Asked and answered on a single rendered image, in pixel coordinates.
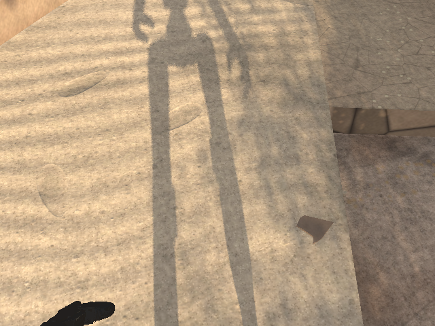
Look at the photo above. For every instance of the robot left hand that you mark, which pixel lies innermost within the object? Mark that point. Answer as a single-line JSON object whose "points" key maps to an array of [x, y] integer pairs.
{"points": [[77, 314]]}

